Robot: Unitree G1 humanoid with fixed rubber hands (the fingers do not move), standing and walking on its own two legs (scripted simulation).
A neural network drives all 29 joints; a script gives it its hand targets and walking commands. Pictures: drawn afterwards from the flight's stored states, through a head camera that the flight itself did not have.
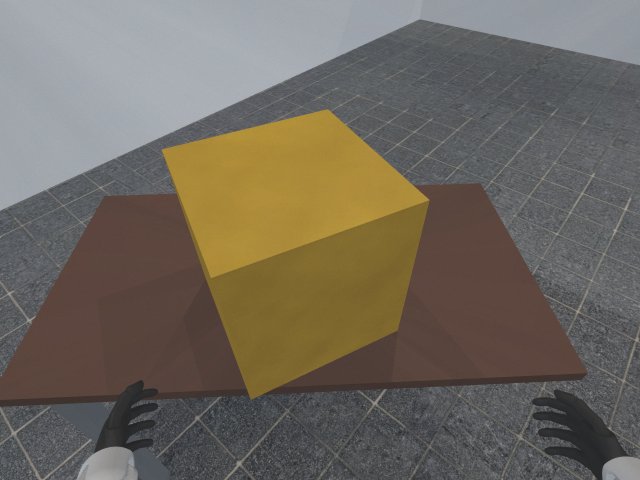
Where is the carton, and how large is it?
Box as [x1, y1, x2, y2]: [162, 109, 429, 399]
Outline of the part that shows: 327,109 162,149 205,277 251,399 397,330 429,200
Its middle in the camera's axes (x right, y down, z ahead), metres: -0.04 +0.01 +0.61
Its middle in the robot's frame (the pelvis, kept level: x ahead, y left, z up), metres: +0.45 +0.05 +0.04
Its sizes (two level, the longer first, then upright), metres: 0.267 0.266 0.288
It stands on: a table, 0.68 m high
